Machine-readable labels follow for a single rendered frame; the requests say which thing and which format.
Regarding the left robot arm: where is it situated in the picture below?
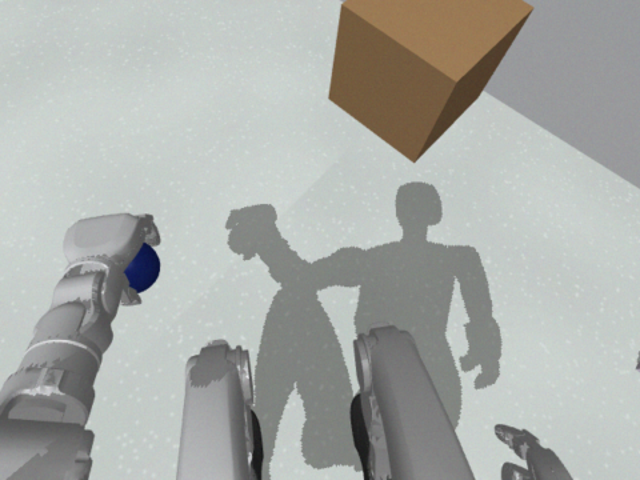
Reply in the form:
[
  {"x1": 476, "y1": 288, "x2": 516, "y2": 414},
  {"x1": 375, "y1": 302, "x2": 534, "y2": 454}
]
[{"x1": 0, "y1": 257, "x2": 125, "y2": 480}]

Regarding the right robot foot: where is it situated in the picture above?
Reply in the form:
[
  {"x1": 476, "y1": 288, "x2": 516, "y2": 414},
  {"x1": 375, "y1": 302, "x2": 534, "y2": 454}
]
[{"x1": 350, "y1": 393, "x2": 392, "y2": 480}]

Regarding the left robot hand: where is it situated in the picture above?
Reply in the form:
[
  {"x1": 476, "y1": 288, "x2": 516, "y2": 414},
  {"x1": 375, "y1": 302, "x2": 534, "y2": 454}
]
[{"x1": 63, "y1": 213, "x2": 160, "y2": 306}]

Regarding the right robot hand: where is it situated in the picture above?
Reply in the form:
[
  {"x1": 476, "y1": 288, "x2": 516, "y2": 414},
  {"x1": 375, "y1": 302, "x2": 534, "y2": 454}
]
[{"x1": 494, "y1": 424, "x2": 573, "y2": 480}]

